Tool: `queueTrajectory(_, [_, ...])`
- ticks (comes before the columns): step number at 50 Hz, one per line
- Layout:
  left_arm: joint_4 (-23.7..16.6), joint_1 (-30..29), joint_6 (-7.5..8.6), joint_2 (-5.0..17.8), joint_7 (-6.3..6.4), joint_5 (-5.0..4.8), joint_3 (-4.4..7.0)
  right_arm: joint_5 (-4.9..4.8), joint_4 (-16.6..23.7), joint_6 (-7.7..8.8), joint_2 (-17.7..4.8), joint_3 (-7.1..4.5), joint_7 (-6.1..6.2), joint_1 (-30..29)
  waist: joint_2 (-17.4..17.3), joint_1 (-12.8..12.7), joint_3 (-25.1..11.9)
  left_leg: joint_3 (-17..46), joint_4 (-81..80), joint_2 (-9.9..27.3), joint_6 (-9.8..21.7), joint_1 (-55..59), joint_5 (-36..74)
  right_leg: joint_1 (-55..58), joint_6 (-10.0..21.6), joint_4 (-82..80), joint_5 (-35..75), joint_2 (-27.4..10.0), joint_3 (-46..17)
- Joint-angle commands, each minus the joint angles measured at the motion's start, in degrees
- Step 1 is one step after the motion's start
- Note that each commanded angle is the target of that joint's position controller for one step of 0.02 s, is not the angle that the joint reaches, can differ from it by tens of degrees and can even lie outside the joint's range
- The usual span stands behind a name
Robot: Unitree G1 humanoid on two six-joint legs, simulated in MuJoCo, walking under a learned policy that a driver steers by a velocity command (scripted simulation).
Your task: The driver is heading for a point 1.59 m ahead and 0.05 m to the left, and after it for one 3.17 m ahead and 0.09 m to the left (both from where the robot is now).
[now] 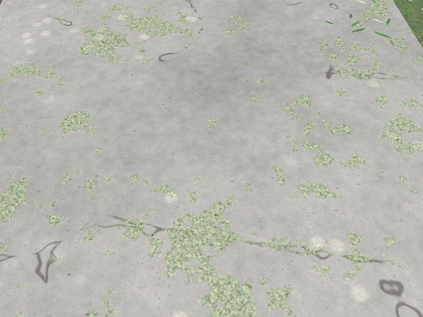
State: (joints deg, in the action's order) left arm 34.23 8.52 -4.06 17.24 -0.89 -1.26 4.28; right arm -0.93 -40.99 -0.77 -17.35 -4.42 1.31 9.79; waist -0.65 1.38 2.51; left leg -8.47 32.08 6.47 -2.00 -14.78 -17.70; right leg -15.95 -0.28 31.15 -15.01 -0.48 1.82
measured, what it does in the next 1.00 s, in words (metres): steps on the spot, turning right: left foot, then right foot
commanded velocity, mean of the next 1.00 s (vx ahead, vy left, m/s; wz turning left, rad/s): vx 0.00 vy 0.00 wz -0.31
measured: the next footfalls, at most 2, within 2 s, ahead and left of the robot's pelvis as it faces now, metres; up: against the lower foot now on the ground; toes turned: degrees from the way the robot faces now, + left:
left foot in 0.44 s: +0.09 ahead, +0.11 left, +0.00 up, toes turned -18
right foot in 0.74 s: -0.02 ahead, -0.13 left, +0.00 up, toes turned -13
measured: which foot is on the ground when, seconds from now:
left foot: down 0.00-0.00, up 0.02-0.42, down 0.44-1.00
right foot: down 0.00-0.44, up 0.46-0.72, down 0.74-1.00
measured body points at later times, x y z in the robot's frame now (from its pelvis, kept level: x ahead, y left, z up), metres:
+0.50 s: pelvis +0.01 +0.01 +0.00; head +0.04 +0.02 +0.45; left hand +0.24 +0.23 -0.09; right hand +0.09 -0.30 -0.08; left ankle +0.05 +0.12 -0.73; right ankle -0.01 -0.11 -0.72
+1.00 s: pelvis -0.01 -0.01 +0.00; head +0.00 -0.02 +0.45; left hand +0.18 +0.20 -0.11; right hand +0.03 -0.30 -0.12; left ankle +0.05 +0.12 -0.73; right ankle -0.06 -0.12 -0.73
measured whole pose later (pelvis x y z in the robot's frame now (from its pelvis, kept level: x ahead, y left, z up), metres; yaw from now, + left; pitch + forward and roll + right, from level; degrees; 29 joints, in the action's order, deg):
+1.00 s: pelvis -0.01 -0.01 +0.00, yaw -17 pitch -2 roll +0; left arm 44.4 13.0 -0.5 13.0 1.1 0.8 1.5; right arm 0.6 -46.7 0.1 -14.8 -1.9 1.0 10.7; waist -0.4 0.9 1.9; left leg 2.0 28.8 1.3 -2.4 -12.8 -14.3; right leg -9.9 -0.1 30.1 -18.4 0.9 -3.8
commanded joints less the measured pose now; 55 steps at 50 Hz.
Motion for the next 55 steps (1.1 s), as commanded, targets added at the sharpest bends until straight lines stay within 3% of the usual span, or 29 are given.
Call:
queueTrajectory(1, [-3.81, 6.51, 0.89, 16.71, 1.42, 0.74, 4.72, 3.9, 4.65, 1.17, -2.88, -0.45, -0.47, 1.3, 20.03, -0.77, -8.61, 0.55, 25.52, -3.51, -2.74, -22.25, -20.97, 22.34, 14.66, -6.75, 48.2, -19.57, -28.33])
queueTrajectory(2, [-3.82, 8.43, 2.29, 14.1, 0.7, 2.72, 4.08, 2.72, 5.83, 1.35, -5.91, -1.33, 0.09, -4.22, 13.95, -6.33, -13.16, 9.96, 34.84, -5.36, -3.05, -24.15, -22.97, 18.43, 21.91, -9.22, 41.99, -22.53, -31.05])
queueTrajectory(3, [-3.27, 6.1, 3.33, 12.58, 0.51, 2.77, 3.42, 1.09, 5.82, 1.06, -7.42, -1.88, 0.34, -5.66, 9.92, -4.92, -9.9, 11.81, 37.55, -4.24, -2.34, -24.84, -18.44, 15.96, 19.6, -10.32, 35.36, -18.83, -26.04])
queueTrajectory(4, [-3.09, 2.65, 3.75, 11.12, 0.9, 1.68, 3.15, 0.87, 5.08, 0.76, -7.41, -2.12, 0.74, -4.93, 7.81, -3.07, -7.61, 12.41, 36.13, -3.61, -1.93, -25.26, -13.19, 13.8, 16.19, -10.48, 29.81, -15.32, -22.48])
queueTrajectory(5, [-3.41, 0.38, 3.64, 9.48, 1.26, 0.65, 2.49, 1.36, 4.32, 0.44, -7.68, -2.32, 1.17, -4.29, 6.74, -2.17, -6.65, 12.84, 34.36, -3.31, -2.11, -24.82, -9.88, 12.23, 14.21, -10.57, 27.86, -13.5, -20.84])
queueTrajectory(6, [-3.6, -1.12, 3.4, 9.38, 1.66, 0.42, 2.21, 1.77, 4.12, 0.36, -7.64, -2.41, 1.26, -3.25, 7.23, -1.09, -6.61, 12.61, 34.02, -4.07, -2.6, -22.22, -6.88, 9.58, 13.74, -10.7, 28.74, -12.17, -19.61])
queueTrajectory(8, [-3.6, -1.24, 3.04, 9.21, 2.19, 0.95, 2.02, 1.5, 3.63, 0.61, -6.38, -2.14, 0.94, -1.74, 7.71, -0.45, -7.94, 12.08, 31.37, -5.51, -3.2, -19.38, -3.47, 8.56, 13.67, -10.85, 27.94, -10.55, -18.7])
queueTrajectory(12, [-3.0, 0.07, 2.66, 10.38, 2.79, 0.68, 2.48, 1.2, 4.13, 0.94, -4.54, -1.26, 0.6, -3.88, 8.28, -1.9, -7.82, 12.78, 18.65, -6.82, -3.65, -16.25, -1.62, 8.38, 13.32, -10.04, 20.84, -9.41, -21.08])
queueTrajectory(15, [-3.05, -0.2, 2.27, 11.24, 2.51, 0.78, 2.79, 0.88, 4.59, 1.29, -4.89, -1.26, 0.02, -4.61, 9.52, -2.49, -6.94, 13.23, 12.4, -8.02, -3.14, -11.86, -2.6, 5.27, 13.48, -9.81, 15.73, -9.17, -24.87])
queueTrajectory(19, [-2.74, -1.19, 1.9, 9.85, 2.0, 0.68, 2.06, 0.47, 4.43, 2.02, -5.22, -1.35, -0.99, -2.72, 10.31, -2.38, -7.74, 12.22, 3.97, -7.9, -1.66, -5.85, -1.76, 5.4, 12.54, -6.89, 18.72, -9.11, -27.94])
queueTrajectory(21, [-2.42, -1.88, 1.73, 8.26, 2.21, 0.19, 1.32, 0.89, 3.89, 2.61, -4.39, -1.23, -1.43, -0.24, 9.16, -0.17, -7.69, 11.61, -9.16, -7.18, 0.27, 2.17, 9.16, 3.07, 9.32, -4.5, 15.69, -6.46, -27.33])
queueTrajectory(22, [-1.94, 0.56, 1.99, 6.16, 2.29, 0.88, 0.61, 1.92, 4.43, 2.78, -6.59, -1.5, -1.23, 0.14, 4.64, -1.09, -8.48, 17.06, -11.56, -0.9, 2.42, 7.58, 15.89, -0.36, 5.93, -0.98, 7.16, -3.64, -24.72])
queueTrajectory(23, [-1.91, 4.36, 2.5, 4.32, 2.21, 1.62, 0.12, 2.88, 5.19, 2.47, -11.19, -2.13, -0.92, -2.47, -8.91, -5.54, -7.45, 27.76, -12.44, 8.32, 8.8, 9.41, 26.91, -6.61, 2.14, 6.77, -8.13, 4.56, -15.42])
queueTrajectory(24, [-2.14, 1.98, 2.82, 7.11, 2.56, 1.8, 0.87, 3.68, 4.92, 2.63, -7.69, -1.21, -1.03, -2.17, -13.14, -3.04, -6.9, 34.79, -14.54, 14.24, 17.19, 4.9, 26.7, -7.79, -0.86, 14.26, -19.63, 5.05, -11.94])
queueTrajectory(25, [-1.64, 1.24, 2.76, 10.31, 2.83, 1.34, 2.05, 3.18, 5.2, 2.9, -6.42, -0.7, -1.07, -2.74, -10.44, -2.03, -5.52, 34.03, -14.97, 13.89, 18.81, 4.17, 24.47, -8.73, -2.46, 22.59, -20.77, 3.85, -11.95])
queueTrajectory(26, [-0.75, 1.29, 2.47, 10.31, 2.94, 1.0, 2.48, 2.44, 4.85, 2.92, -6.58, -0.74, -0.87, -3.17, -8.5, -2.14, -5.09, 31.18, -14.43, 11.54, 17.33, 4.81, 22.11, -10.3, -3.43, 27.12, -19.17, 3.85, -11.96])
queueTrajectory(28, [0.74, 2.43, 1.61, 7.64, 3.1, 1.0, 2.08, 1.17, 4.53, 2.94, -5.65, -0.26, -0.6, -4.62, -6.94, -2.48, -4.11, 26.25, -13.16, 8.46, 14.62, 5.45, 21.61, -11.02, -5.06, 28.64, -15.43, 2.88, -12.64])
queueTrajectory(30, [1.33, 2.69, 1.52, 4.03, 2.73, 0.89, 0.86, 1.23, 3.99, 2.32, -4.61, 0.16, -0.6, -5.07, -7.71, -2.71, -4.39, 21.07, -12.31, 4.93, 13.2, 5.49, 23.94, -7.71, -5.89, 21.23, -13.45, 1.98, -8.83])
queueTrajectory(32, [1.23, 0.71, 1.87, 1.76, 2.38, 0.87, -0.19, 1.35, 3.47, 1.55, -4.7, 0.1, -0.57, -3.88, -9.78, -0.92, -5.67, 19.1, -10.88, 3.51, 12.91, 6.87, 26.14, -3.35, -5.97, 10.87, -12.39, 0.81, -5.45])
queueTrajectory(33, [1.49, 0.53, 1.98, 2.12, 2.28, 0.6, -0.12, 1.29, 3.02, 1.18, -5.24, -0.01, -0.57, -2.54, -10.22, -0.21, -6.35, 19.59, -10.2, 3.73, 13.22, 7.82, 26.63, -1.56, -5.84, 6.37, -10.41, 0.96, -4.59])
queueTrajectory(35, [3.35, 3.31, 2.11, 2.61, 2.06, 0.56, 0.11, 0.52, 2.44, 0.77, -5.25, 0.26, -0.63, -2.22, -9.35, -1.73, -6.52, 19.36, -8.71, 3.14, 12.02, 6.94, 25.31, 4.91, -4.39, -8.37, 1.61, 1.68, -2.75])
queueTrajectory(36, [3.68, 3.45, 2.13, 3.71, 2.02, 1.12, 0.19, 0.37, 1.71, 1.12, -4.83, 0.48, -0.74, -0.19, -7.95, -1.43, -6.38, 19.42, -8.88, 2.65, 9.93, 5.03, 23.12, 8.86, -3.03, -12.39, 7.47, 0.98, -4.26])
queueTrajectory(37, [3.07, 3.49, 2.1, 6.53, 2.35, 1.71, 0.54, 1.13, 1.41, 1.9, -4.32, 0.86, -1.07, 1.11, -3.92, -0.57, -7.23, 18.28, -7.9, 1.59, 6.73, 1.7, 18.72, 13.3, -1.2, -10.91, 15.46, -3.1, -8.7])
queueTrajectory(38, [3.59, 2.89, 1.96, 9.87, 2.55, 1.91, 1.31, 2.04, 1.57, 2.78, -3.52, 1.09, -1.58, 2.75, 4.54, 2.16, -7.47, 13.64, -7.45, -2.71, 3.75, 0.57, 12.07, 12.11, 1.76, -6.4, 17.45, -5.37, -10.67])
queueTrajectory(39, [3.89, 2.27, 2.13, 6.28, 2.02, 2.03, 0.67, 2.49, 1.16, 3.02, -2.97, 1.44, -1.56, 0.24, 6.11, 0.38, -7.36, 11.04, -6.83, -4.46, 1.23, 4.25, 7.54, 6.94, 3.51, -7.15, 8.55, -4.79, -10.66])
queueTrajectory(40, [3.93, 1.76, 2.46, 4.01, 1.7, 2.39, -0.05, 2.36, 1.09, 2.91, -3.6, 1.32, -1.48, -2.11, 4.75, -0.47, -5.3, 10.75, -6.03, -4.69, 0.35, 4.74, 7.3, 4.46, 3.26, -8.39, 4.21, -4.16, -10.82])
queueTrajectory(43, [5.14, 2.22, 3.71, 3.93, 1.84, 2.35, -0.41, 1.75, 0.3, 1.91, -3.25, 1.28, -0.67, -1.89, 5.13, -0.43, -2.09, 11.04, -5.53, -4.43, 0.81, 4.35, 9.75, 1.77, 1.68, -8.93, 4.08, -3.22, -10.32])
queueTrajectory(55, [9.32, 4.63, 4.83, 2.51, 2.19, 1.88, -1.3, 1.3, -5.99, 1.31, -3.44, 0.91, 0.59, 0.99, 1.53, -0.69, -1.31, 11.22, -6.21, -4.17, -0.47, 5.22, 12.02, 2.37, 1.69, -8.51, 6.11, -1.84, -9.23])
